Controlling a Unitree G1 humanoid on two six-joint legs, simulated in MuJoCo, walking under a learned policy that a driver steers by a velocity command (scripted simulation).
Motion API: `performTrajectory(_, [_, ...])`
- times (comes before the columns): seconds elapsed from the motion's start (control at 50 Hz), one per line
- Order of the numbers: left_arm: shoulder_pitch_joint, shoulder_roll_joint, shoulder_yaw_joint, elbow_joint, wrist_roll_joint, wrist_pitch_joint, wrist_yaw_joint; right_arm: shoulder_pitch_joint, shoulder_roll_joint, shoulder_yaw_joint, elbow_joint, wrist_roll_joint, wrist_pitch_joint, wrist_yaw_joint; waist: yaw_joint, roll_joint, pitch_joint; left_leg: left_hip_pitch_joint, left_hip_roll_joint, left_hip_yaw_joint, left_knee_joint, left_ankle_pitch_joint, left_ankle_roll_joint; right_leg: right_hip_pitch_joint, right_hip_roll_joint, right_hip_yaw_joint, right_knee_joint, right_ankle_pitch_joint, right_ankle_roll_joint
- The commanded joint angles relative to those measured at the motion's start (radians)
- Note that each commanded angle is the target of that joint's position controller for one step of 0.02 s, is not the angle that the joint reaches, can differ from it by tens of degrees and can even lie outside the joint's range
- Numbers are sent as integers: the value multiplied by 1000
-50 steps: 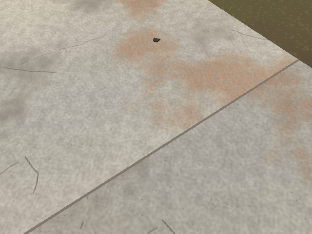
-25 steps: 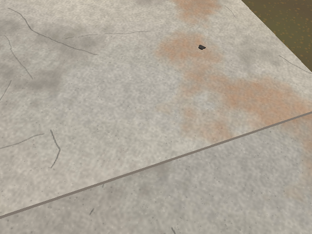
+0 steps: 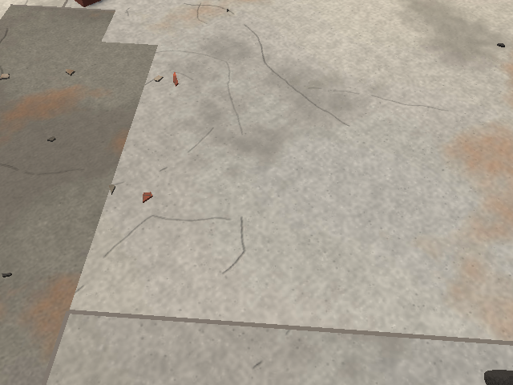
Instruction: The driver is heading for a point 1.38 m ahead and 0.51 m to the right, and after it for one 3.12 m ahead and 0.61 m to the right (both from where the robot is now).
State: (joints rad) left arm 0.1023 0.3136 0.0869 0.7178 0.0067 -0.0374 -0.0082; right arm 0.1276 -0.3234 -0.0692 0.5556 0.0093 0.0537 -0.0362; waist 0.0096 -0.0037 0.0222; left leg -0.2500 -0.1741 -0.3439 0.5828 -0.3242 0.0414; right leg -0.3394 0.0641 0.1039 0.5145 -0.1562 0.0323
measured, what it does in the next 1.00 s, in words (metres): walks ahead, turning right: right foot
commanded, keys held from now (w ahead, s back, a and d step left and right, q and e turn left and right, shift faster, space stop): e+shift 0.08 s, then w+e+shift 0.64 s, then w+q+shift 0.28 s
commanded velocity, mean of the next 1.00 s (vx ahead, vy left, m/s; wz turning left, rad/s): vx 0.69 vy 0.00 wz -0.48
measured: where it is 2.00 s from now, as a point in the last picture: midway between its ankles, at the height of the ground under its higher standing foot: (467, 144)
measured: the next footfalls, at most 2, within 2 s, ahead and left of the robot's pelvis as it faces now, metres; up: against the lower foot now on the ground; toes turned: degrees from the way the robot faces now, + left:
right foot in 0.58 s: +0.32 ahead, -0.28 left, +0.00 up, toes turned -29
left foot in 1.06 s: +0.77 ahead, -0.46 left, +0.00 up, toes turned -28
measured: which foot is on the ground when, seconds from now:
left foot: down 0.00-0.60, up 0.62-1.00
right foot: down 0.00-0.22, up 0.24-0.56, down 0.58-1.00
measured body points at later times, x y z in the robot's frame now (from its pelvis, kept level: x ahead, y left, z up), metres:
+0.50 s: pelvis +0.14 -0.09 -0.02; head +0.18 -0.10 +0.43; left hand +0.46 +0.07 -0.08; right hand +0.00 -0.36 -0.13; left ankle -0.02 +0.12 -0.73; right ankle +0.24 -0.25 -0.68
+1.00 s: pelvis +0.50 -0.35 -0.02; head +0.54 -0.37 +0.43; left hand +0.64 -0.11 -0.14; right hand +0.56 -0.66 -0.11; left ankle +0.77 -0.41 -0.69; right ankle +0.29 -0.26 -0.73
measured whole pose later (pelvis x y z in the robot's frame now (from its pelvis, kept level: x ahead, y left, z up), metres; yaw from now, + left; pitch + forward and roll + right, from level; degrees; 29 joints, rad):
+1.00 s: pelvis +0.50 -0.35 -0.02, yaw -32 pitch +2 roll +0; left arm 0.45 0.31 0.03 0.83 0.02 -0.11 -0.01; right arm 0.08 -0.27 0.02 0.68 -0.01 -0.05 0.06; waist 0.05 0.01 0.04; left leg -0.74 0.02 0.12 0.58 0.13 0.10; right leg 0.31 0.15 0.03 0.05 -0.34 -0.14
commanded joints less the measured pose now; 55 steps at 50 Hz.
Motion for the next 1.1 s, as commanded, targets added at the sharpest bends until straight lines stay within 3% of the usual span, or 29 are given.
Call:
performTrajectory(0.02, [-94, 83, -8, -100, 32, -21, -10, 164, -4, 15, -6, -54, -30, 9, -112, -114, -156, 26, 98, 7, 51, -81, -5, 238, -241, 254, -156, 479, -116])
performTrajectory(0.04, [-115, 45, -25, -84, 34, -18, -10, 169, -50, 0, -6, -54, -33, 7, -140, -202, -89, 23, 103, 82, 26, -161, -68, 123, -309, 369, -179, 401, -260])
performTrajectory(0.08, [-80, 72, -15, -80, 0, -7, -14, 61, -100, -17, -3, -44, -41, 2, -68, -166, -57, 45, 117, 131, -58, -35, -82, 104, -217, 351, -189, 177, -222])
performTrajectory(0.12, [17, 156, 9, -69, -35, 14, 2, 41, -80, -18, -9, -29, -46, 9, -36, -141, -82, 40, 78, 231, -44, -131, -69, 102, -162, 372, -238, -405, -194])
performTrajectory(0.18, [13, 160, 12, -98, -40, 27, 25, 97, -51, -19, 20, -5, -96, 19, -81, -191, -7, 175, 114, 262, -141, -98, -20, -97, -123, 403, -276, -618, -174])
performTrajectory(0.2, [-38, 135, 9, -130, -47, 24, 31, 171, -71, -30, 48, -10, -116, 19, -123, -156, -14, 323, 167, 214, -193, -93, 18, -235, -75, 336, -204, -536, -130])
performTrajectory(0.22, [-106, 80, -4, -178, -55, 16, 33, 279, -121, -45, 86, -21, -132, 15, -170, -42, -12, 490, 286, 81, -289, -219, 77, -440, 7, 182, -24, -414, -55])
performTrajectory(0.24, [-126, 30, -20, -210, -71, 1, 25, 284, -166, -63, 103, -11, -140, 16, -159, 181, 21, 524, 476, -165, -387, -320, 145, -592, 24, 55, 242, -313, -43])
performTrajectory(0.26, [-101, 69, -13, -211, -61, -12, 17, 237, -122, -52, 90, -15, -146, 12, -123, 154, 58, 470, 549, -210, -394, -314, 176, -653, -75, 55, 414, -293, -53])
performTrajectory(0.3, [-30, 57, -19, -196, -61, -16, 2, 215, -72, -38, 82, -9, -152, 6, -93, 123, 52, 459, 543, -126, -399, -249, 168, -705, -135, 31, 566, -232, -53])
performTrajectory(0.32, [-125, 98, -2, -211, 62, 23, -34, 278, -100, -32, 119, -86, -145, 16, -129, 58, 64, 411, 517, -59, -443, -261, 159, -700, -110, -48, 631, -230, -60])
performTrajectory(0.38, [-131, 64, -14, -238, 41, 53, -86, 285, -110, -30, 152, -62, -157, 25, -104, 115, 103, 354, 457, 154, -489, -66, 100, -704, -147, -52, 707, -163, -68])
performTrajectory(0.48, [-204, 45, -43, -266, 34, 59, -119, 281, -125, -22, 200, -51, -163, 29, -92, 108, 132, 223, 410, 443, -529, 198, 44, -424, -144, -204, 403, -39, -105])
performTrajectory(0.52, [-163, 40, -48, -250, 34, 62, -104, 307, -156, -23, 226, -48, -161, 26, -61, 121, 87, 244, 412, 536, -387, 794, 26, -234, -60, -301, 325, -103, -165])
performTrajectory(0.56, [94, 100, -17, -188, 24, 53, -74, 325, -223, -35, 235, -51, -141, 25, 83, 163, -100, 242, 443, 557, 33, 1279, 21, 80, 62, -335, 320, -233, -219])
performTrajectory(0.58, [334, 162, 17, -115, 28, 48, -56, 288, -234, -35, 215, -49, -140, 26, 210, 127, -224, 63, 428, 552, 352, 1172, -5, 415, 78, -250, 245, -206, -251])
performTrajectory(0.6, [333, 275, 50, -80, 29, 49, -33, 331, -98, 0, 180, -60, -144, 45, 135, -101, -263, -302, 301, 527, 723, 219, -38, 677, -102, 79, 126, -411, -286])
performTrajectory(0.62, [329, 368, 66, -115, 13, 55, -27, 255, -59, 17, 79, -56, -167, 61, 117, -232, -384, -529, 164, 375, 978, -157, -63, 738, -317, 702, -166, -649, -383])
performTrajectory(0.64, [336, 341, 67, -100, 8, 57, -26, 102, -136, 4, 38, -65, -177, 62, 157, -82, -311, -623, 204, 235, 994, -12, -43, 695, -305, 749, -251, -648, -366])
performTrajectory(0.68, [291, 251, 45, -64, 17, 37, -6, 122, -98, 25, 53, -60, -183, 51, 52, 15, -71, -565, 286, 272, 857, 63, -42, 381, -262, 541, -256, -372, -335])
performTrajectory(0.74, [195, 157, 7, -71, 12, 3, -2, 207, -73, 38, 78, -86, -123, 51, -61, -3, -3, -402, 333, 274, 705, -9, -68, 75, -165, 341, -291, -249, -347])
performTrajectory(0.82, [274, 110, -13, -14, 2, -50, -17, -1, -35, 58, 30, -62, -105, 68, -8, -13, 131, -469, 343, 368, 393, 233, -63, 31, -109, 155, -426, 4, -291])
performTrajectory(0.9, [356, 110, -23, 42, -15, -87, -18, -124, 9, 75, 27, -27, -119, 92, 51, 1, 112, -353, 273, 456, 92, 527, 15, 170, -114, -11, -486, 456, -175])
performTrajectory(0.96, [371, 142, -25, 79, 3, -95, 1, -105, -19, 66, 60, -10, -123, 95, 29, -39, 65, -285, 167, 488, 15, 515, 71, 381, -161, -113, -438, 947, -105])
performTrajectory(1.0, [349, 180, -15, 81, 32, -75, 31, -27, -72, 48, 100, -15, -119, 89, -31, -89, -18, -199, 84, 504, 9, 410, 90, 511, -195, -143, -303, 1238, -69])
performTrajectory(1.04, [268, 207, -3, 66, 70, -43, 55, 328, -142, 14, 215, -12, -106, 78, -204, -108, -168, 89, 26, 504, 27, 314, 119, 505, -216, -179, 145, 1466, -42])
performTrajectory(1.06, [157, 230, 6, 43, 65, -31, 60, 569, -178, -12, 281, -14, -102, 64, -355, -58, -199, 300, 81, 425, -65, 271, 186, 336, -157, -222, 594, 1307, -33])
performTrajectory(1.08, [122, 58, -41, 7, 72, -54, 41, 605, -196, -20, 321, -19, -88, 53, -271, 179, -171, 543, 220, 227, 116, 222, 237, -105, -7, -170, 1015, 16, -43])
performTrajectory(1.1, [233, 27, -56, -64, 6, -73, 23, 439, -240, -34, 278, -38, -84, 52, -112, 392, -286, 724, 431, -436, -148, -12, 460, -487, 97, -32, 1262, -353, 9])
